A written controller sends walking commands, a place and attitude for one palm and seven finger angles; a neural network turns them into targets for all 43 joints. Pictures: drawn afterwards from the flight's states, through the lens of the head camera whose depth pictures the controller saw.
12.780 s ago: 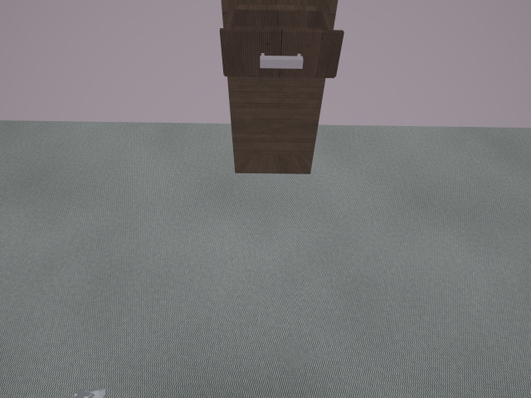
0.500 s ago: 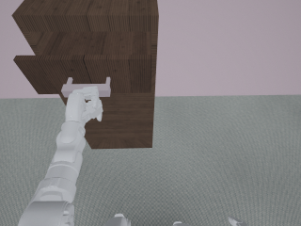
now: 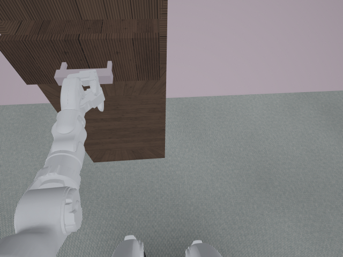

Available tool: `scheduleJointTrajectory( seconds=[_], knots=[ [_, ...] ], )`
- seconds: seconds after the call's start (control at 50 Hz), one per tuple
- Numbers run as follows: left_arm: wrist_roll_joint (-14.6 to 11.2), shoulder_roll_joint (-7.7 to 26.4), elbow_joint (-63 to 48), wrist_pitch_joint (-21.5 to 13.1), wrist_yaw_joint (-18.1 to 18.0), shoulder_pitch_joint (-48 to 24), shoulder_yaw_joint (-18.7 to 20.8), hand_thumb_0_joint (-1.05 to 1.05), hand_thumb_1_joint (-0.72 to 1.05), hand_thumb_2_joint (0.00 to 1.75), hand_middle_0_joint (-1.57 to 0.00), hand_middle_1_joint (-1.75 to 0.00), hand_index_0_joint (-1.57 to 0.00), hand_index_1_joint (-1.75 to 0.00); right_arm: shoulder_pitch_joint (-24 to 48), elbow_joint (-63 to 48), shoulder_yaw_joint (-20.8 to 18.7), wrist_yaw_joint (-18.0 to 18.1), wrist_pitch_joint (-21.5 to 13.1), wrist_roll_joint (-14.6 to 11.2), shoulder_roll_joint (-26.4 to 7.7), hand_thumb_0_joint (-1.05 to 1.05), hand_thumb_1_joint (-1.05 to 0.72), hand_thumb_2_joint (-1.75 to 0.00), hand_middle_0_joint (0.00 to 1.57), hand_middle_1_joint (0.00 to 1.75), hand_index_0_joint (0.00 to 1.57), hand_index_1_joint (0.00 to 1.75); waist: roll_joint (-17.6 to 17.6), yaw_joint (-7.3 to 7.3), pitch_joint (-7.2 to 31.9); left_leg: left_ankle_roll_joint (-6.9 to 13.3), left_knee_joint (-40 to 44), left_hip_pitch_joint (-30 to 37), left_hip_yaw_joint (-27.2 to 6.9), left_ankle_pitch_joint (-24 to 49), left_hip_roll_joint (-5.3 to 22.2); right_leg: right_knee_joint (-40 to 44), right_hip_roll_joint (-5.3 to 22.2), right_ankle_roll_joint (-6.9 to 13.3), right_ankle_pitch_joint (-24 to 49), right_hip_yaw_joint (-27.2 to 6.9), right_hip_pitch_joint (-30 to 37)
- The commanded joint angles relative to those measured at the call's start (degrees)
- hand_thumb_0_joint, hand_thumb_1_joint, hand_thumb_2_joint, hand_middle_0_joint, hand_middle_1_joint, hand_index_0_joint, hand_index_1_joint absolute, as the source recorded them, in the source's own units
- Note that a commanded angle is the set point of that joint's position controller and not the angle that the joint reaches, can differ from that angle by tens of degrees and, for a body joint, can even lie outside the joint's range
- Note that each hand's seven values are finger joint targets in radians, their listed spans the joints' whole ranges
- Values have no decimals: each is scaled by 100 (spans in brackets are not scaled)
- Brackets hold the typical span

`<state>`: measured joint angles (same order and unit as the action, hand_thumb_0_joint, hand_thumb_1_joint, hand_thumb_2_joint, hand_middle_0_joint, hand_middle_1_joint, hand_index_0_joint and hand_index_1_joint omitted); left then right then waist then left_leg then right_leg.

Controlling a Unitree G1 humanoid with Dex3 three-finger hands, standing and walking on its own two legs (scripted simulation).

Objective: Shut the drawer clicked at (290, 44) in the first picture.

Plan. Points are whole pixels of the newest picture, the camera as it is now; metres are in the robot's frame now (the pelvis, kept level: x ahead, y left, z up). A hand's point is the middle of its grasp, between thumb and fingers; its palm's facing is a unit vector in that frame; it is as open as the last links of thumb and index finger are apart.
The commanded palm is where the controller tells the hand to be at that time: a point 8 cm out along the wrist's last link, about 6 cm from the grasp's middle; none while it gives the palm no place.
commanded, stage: push the drawer shut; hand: left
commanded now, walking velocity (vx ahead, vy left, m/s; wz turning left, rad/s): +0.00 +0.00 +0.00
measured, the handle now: (86, 70) +0.56 +0.19 +0.08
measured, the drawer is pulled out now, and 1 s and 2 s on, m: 0.07 0.00 0.00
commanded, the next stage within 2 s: pull the fist back off the drawer in 0.86 s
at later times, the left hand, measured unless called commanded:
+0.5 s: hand (104, 75) +0.54 +0.14 +0.09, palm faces +0.03 -1.00 -0.03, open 3.3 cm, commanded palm +0.52 +0.19 +0.09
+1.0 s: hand (99, 71) +0.55 +0.15 +0.08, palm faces +0.03 -1.00 -0.04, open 3.0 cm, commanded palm +0.57 +0.19 +0.09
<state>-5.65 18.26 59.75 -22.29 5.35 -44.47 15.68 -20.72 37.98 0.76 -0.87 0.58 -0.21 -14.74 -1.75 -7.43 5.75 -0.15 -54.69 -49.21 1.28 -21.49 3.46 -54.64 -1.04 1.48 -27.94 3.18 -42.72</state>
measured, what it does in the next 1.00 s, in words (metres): stands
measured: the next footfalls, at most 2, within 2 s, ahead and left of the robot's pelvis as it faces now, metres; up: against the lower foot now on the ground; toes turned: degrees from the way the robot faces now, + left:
none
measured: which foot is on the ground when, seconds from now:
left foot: down 0.00-1.00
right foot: down 0.00-1.00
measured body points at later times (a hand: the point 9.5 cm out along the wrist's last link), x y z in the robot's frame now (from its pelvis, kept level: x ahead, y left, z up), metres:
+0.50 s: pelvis +0.00 +0.01 -0.01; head +0.12 +0.01 +0.42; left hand +0.53 +0.19 +0.09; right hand -0.02 -0.25 -0.12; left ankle +0.05 +0.12 -0.68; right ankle -0.02 -0.10 -0.68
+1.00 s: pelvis -0.02 +0.01 -0.02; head +0.13 +0.04 +0.40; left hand +0.55 +0.21 +0.09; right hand -0.05 -0.25 -0.12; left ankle +0.05 +0.12 -0.68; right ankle -0.02 -0.10 -0.68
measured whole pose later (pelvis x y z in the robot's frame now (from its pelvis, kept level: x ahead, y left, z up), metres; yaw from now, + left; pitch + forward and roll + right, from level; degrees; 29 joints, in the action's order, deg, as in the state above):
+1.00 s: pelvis -0.02 +0.01 -0.02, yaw +0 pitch +24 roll -5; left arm 1.3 30.5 77.3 -19.7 3.6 -67.7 19.0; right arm -24.3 38.4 3.0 -1.2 0.5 2.5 -15.4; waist -2.7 -14.2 5.9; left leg 0.6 -61.9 -63.8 -1.7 -22.0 4.1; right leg -58.9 -2.0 1.0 -27.6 5.7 -55.0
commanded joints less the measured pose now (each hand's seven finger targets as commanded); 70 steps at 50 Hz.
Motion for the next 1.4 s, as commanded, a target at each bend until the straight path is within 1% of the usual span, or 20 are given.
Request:
scheduleJointTrajectory(
  seconds=[0.0,0.08,0.14,0.2,0.38,0.42,0.58,0.62,0.7,0.76,0.84,0.94,0.96,1.02,1.12,1.14,1.24,1.26,1.32,1.38],
  knots=[
    [14,1247,-1028,-423,-32,-3049,198,0,90,90,-140,-160,-140,-160,-716,-407,-334,28,-84,23,-862,0,-90,-90,20,30,20,30,-157,-223,2243,240,352,1973,-246,1188,-261,845,-195,-99,1810,-274,135],
    [69,1312,-908,-413,-73,-3424,205,0,90,90,-140,-160,-140,-160,-842,-377,-330,1,-60,63,-886,0,-90,-90,20,30,20,30,-201,-327,2375,257,289,1943,-266,1203,-255,832,-204,-113,1776,-282,34],
    [159,1651,-778,-400,-96,-3502,439,0,90,90,-140,-160,-140,-160,-945,-371,-330,0,-18,82,-921,0,-90,-90,20,30,20,30,-277,-298,2538,249,235,1938,-286,1329,-243,760,-214,-97,1845,-271,40],
    [195,1467,-646,-372,-98,-3617,303,0,90,90,-140,-160,-140,-160,-1016,-351,-329,-27,11,110,-919,0,-90,-90,20,30,20,30,-347,-387,2530,251,182,2006,-316,1438,-231,730,-233,-86,1873,-230,-148],
    [354,1885,-341,-286,-199,-4236,488,0,90,90,-140,-160,-140,-160,-1249,-285,-312,-52,112,171,-998,0,-90,-90,20,30,20,30,-446,-566,2484,265,88,1815,-340,1331,-201,744,-258,-104,1695,-233,-368],
    [399,1898,-430,-311,-223,-4395,493,0,90,90,-140,-160,-140,-160,-1303,-292,-312,-53,127,188,-1001,0,-90,-90,20,30,20,30,-554,-574,2735,258,53,2005,-386,1541,-191,673,-266,-91,1793,-206,-432],
    [495,2228,-201,-196,-249,-4696,655,0,90,90,-140,-160,-140,-160,-1500,-239,-299,-72,194,247,-1052,0,-90,-90,20,30,20,30,-590,-680,2862,276,-66,1875,-387,1734,-178,654,-288,-100,1986,-205,-398],
    [492,2087,-286,-225,-232,-4897,562,0,90,90,-140,-160,-140,-160,-1543,-212,-316,-75,212,241,-1037,0,-90,-90,20,30,20,30,-634,-741,2893,262,-78,2053,-437,1867,-155,635,-298,-98,2013,-168,-547],
    [532,2240,-134,-201,-329,-5206,618,0,90,90,-140,-160,-140,-160,-1598,-115,-294,-68,198,265,-1066,0,-90,-90,20,30,20,30,-705,-843,2718,269,-102,1945,-478,1611,-148,673,-312,-81,1711,-158,-736],
    [595,2013,35,-166,-364,-5664,301,0,90,90,-140,-160,-140,-160,-1602,-52,-267,-54,144,268,-1084,0,-90,-90,20,30,20,30,-759,-1082,2421,269,-99,1845,-545,1159,-128,723,-305,-95,1201,-126,-1186],
    [636,2400,4,-204,-422,-5965,492,0,90,90,-140,-160,-140,-160,-1662,-35,-234,-15,49,296,-1120,0,-90,-90,20,30,20,30,-974,-1087,2761,274,-182,1867,-585,1143,-123,642,-312,-71,1115,-126,-1223],
    [619,2631,266,-84,-357,-6155,451,0,90,90,-140,-160,-140,-160,-1632,-59,-156,43,-40,265,-1182,0,-90,-90,20,30,20,30,-944,-1211,2561,296,-198,1418,-568,551,-106,674,-315,-91,687,-166,-1332],
    [608,2490,371,-28,-336,-6092,341,0,90,90,-140,-160,-140,-160,-1611,-88,-143,41,-61,252,-1166,0,-90,-90,20,30,20,30,-952,-1231,2483,303,-179,1348,-556,417,-125,702,-317,-94,592,-167,-1357],
    [597,2663,113,-37,-309,-6209,494,0,90,90,-140,-160,-140,-160,-1633,-144,-146,42,-94,281,-1195,0,-90,-90,20,30,20,30,-1182,-1133,2876,274,-186,1619,-628,541,-106,595,-311,-59,632,-114,-1386],
    [552,2740,239,55,-250,-5725,679,0,90,90,-140,-160,-140,-160,-1632,-218,-142,-9,-80,289,-1212,0,-90,-90,20,30,20,30,-1066,-941,2826,250,-121,1540,-622,545,-106,602,-320,-42,626,-70,-1244],
    [538,2477,213,76,-235,-5653,512,0,90,90,-140,-160,-140,-160,-1599,-246,-155,-24,-68,285,-1195,0,-90,-90,20,30,20,30,-1023,-976,2770,251,-78,1616,-646,501,-103,627,-321,-50,594,-48,-1321],
    [543,2508,53,83,-301,-5182,666,0,90,90,-140,-160,-140,-160,-1582,-312,-195,-60,-5,292,-1219,0,-90,-90,20,30,20,30,-902,-795,2714,221,64,1739,-682,435,-82,619,-316,-36,545,12,-1298],
    [542,2308,-47,81,-310,-5175,516,0,90,90,-140,-160,-140,-160,-1556,-328,-207,-69,7,288,-1203,0,-90,-90,20,30,20,30,-946,-822,2715,217,94,1819,-688,437,-78,622,-313,-43,554,18,-1344],
    [492,2369,-243,31,-350,-4701,725,0,90,90,-140,-160,-140,-160,-1575,-359,-238,-105,44,293,-1198,0,-90,-90,20,30,20,30,-955,-604,2948,199,124,2089,-661,837,-82,615,-328,-16,790,41,-1129],
    [452,2134,-450,-6,-334,-4246,622,0,90,90,-140,-160,-140,-160,-1503,-422,-271,-129,106,262,-1138,0,-90,-90,20,30,20,30,-809,-516,2839,200,176,2093,-549,1071,-92,703,-340,-31,1007,28,-860]
  ],
)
